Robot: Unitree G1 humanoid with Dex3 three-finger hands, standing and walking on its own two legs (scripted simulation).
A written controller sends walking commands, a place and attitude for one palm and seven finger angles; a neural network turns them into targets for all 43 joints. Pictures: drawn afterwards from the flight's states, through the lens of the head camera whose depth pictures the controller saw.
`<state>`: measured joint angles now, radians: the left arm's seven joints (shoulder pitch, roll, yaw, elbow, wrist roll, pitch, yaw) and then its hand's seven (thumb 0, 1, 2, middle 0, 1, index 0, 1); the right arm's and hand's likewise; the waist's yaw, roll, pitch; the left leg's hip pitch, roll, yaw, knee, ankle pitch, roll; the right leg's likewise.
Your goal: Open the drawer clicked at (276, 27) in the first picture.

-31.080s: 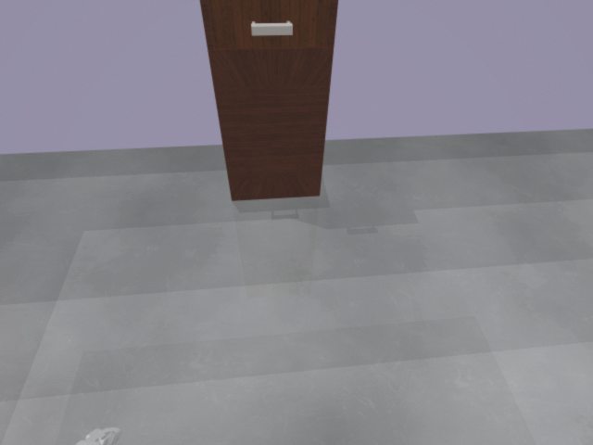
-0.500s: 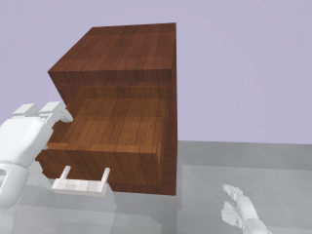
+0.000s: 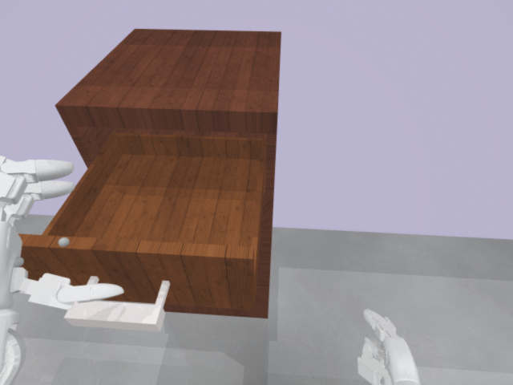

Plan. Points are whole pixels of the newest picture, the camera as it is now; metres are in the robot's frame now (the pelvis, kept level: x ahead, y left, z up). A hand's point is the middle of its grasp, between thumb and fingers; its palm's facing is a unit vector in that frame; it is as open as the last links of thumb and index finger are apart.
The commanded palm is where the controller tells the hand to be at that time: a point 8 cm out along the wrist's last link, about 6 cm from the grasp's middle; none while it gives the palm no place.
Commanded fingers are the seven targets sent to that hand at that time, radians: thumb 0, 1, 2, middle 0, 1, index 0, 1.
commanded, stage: draw the hand back to the body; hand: left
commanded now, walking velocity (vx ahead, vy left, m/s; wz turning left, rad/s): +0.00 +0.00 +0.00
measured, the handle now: (122, 300) +0.21 +0.24 +0.04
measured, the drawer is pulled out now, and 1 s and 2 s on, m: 0.29 0.29 0.29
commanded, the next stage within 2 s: step back with the hand held close in 0.78 s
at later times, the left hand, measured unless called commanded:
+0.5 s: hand (69, 239) +0.20 +0.23 +0.21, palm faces +0.43 -0.82 -0.38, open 9.3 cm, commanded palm +0.14 +0.28 +0.23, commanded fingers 0.00 0.80 0.86 -0.21 -0.37 -0.21 -0.37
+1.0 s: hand (65, 234) +0.19 +0.23 +0.23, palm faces +0.46 -0.77 -0.44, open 7.4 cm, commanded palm +0.13 +0.27 +0.23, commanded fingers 0.00 0.90 0.90 -0.20 -0.30 -0.20 -0.30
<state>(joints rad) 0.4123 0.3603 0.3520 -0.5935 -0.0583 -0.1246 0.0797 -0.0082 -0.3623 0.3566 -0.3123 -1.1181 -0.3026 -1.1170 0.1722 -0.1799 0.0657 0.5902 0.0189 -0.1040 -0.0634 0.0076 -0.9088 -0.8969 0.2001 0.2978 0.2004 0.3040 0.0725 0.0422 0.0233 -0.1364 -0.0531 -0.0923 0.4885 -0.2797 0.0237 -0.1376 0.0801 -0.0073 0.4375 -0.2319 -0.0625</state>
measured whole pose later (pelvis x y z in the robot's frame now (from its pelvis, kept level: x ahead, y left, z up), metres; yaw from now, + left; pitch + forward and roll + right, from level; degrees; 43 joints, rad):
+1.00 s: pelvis +0.01 -0.02 +0.00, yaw +2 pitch -1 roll -1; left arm 0.47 0.39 0.44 -0.58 -0.09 -0.19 0.09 0.01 0.88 0.90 -0.22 -0.31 -0.21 -0.31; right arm 0.18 -0.22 0.01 0.61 0.03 -0.08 -0.05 0.01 -0.91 -0.90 0.20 0.30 0.20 0.30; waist 0.03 0.08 -0.01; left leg -0.21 -0.03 -0.12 0.51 -0.28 0.01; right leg -0.17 0.10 -0.04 0.40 -0.22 -0.09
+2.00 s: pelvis -0.16 -0.01 -0.01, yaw -2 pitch +4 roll -4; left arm 0.52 0.48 0.49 -0.76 -0.08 -0.23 0.07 0.01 0.89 0.90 -0.21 -0.30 -0.21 -0.30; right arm 0.07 -0.18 0.03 0.58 0.00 -0.11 0.00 0.01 -0.91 -0.90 0.20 0.30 0.20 0.30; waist -0.01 0.05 0.08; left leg -0.54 0.07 -0.02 0.47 0.00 0.01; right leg -0.22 0.09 -0.03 0.48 -0.34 -0.03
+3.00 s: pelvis -0.39 -0.06 -0.01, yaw +3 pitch +0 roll +0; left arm 0.59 0.51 0.52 -0.70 -0.03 -0.23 0.16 0.01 0.89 0.90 -0.22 -0.30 -0.21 -0.30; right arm 0.31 -0.19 0.01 0.63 0.00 -0.13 -0.05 0.01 -0.91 -0.90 0.20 0.30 0.20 0.30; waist -0.02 0.00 -0.06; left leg -0.31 0.06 0.02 0.64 -0.37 0.00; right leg -0.33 0.00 -0.10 0.60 -0.38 -0.03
